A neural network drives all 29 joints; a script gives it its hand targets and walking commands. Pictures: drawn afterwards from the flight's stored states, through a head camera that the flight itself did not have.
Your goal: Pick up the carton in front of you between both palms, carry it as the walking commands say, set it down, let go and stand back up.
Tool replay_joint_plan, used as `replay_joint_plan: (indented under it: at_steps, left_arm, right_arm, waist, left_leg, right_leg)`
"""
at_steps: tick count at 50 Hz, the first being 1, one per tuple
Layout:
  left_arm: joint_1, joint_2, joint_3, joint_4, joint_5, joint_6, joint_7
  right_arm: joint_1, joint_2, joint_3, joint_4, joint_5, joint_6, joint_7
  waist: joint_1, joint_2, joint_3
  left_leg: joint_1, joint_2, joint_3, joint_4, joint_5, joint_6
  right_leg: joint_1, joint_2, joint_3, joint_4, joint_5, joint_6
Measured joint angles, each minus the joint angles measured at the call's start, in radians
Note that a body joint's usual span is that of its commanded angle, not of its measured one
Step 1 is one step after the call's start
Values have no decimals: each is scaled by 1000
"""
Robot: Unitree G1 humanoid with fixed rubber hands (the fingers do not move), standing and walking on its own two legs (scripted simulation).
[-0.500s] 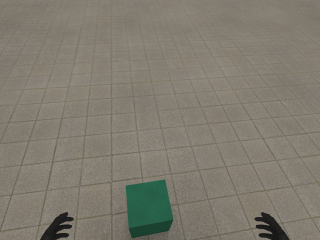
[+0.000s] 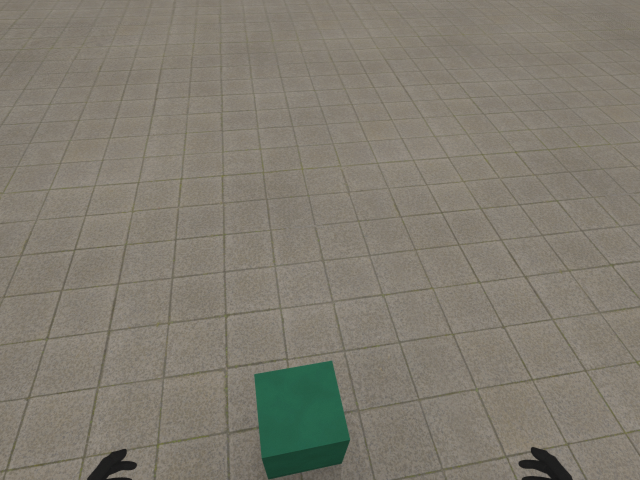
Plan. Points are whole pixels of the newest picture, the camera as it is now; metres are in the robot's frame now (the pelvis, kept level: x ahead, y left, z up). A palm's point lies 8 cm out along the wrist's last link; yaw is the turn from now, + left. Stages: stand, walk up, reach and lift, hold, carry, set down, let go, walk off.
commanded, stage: stand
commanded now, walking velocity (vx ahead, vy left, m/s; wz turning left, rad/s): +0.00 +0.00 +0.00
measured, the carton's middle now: (299, 420) +0.37 +0.04 -0.65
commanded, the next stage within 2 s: none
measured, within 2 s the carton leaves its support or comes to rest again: neither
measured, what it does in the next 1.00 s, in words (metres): stands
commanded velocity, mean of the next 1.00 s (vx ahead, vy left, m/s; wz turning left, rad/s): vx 0.00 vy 0.00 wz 0.00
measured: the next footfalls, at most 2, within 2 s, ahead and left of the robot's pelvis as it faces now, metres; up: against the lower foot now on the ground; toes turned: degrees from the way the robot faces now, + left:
none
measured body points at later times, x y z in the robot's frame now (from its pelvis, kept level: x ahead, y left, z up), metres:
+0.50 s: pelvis -0.01 +0.00 +0.00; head -0.02 +0.01 +0.45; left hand +0.08 +0.30 -0.12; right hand +0.09 -0.32 -0.10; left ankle +0.00 +0.10 -0.74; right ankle -0.04 -0.14 -0.74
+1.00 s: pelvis -0.01 -0.01 +0.00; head -0.02 +0.01 +0.45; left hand +0.08 +0.31 -0.12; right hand +0.09 -0.32 -0.10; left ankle +0.00 +0.10 -0.74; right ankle -0.04 -0.14 -0.74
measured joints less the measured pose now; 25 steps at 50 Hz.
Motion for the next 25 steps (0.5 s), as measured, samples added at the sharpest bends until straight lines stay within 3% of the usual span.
replay_joint_plan:
  at_steps: [25]
  left_arm:
    - [-23,17,-11,96,-5,-8,-8]
  right_arm:
    - [-17,-21,8,84,9,-4,6]
  waist:
    - [-1,8,7]
  left_leg:
    - [11,7,-7,-49,45,-7]
  right_leg:
    - [11,3,-6,-48,44,-4]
